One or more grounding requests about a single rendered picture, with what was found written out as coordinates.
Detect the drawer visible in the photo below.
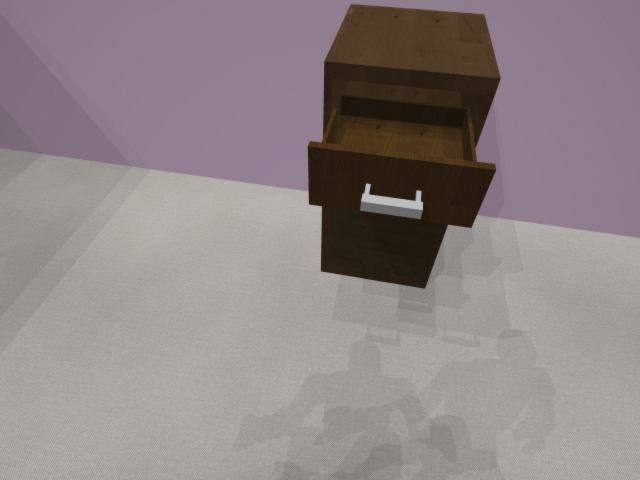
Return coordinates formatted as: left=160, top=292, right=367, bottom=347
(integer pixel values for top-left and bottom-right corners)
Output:
left=308, top=94, right=496, bottom=228

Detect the handle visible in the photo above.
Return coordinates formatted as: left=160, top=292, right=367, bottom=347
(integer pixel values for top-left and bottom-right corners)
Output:
left=360, top=184, right=423, bottom=219

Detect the cabinet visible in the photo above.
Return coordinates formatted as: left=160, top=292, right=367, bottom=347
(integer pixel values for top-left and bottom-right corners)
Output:
left=321, top=4, right=501, bottom=289

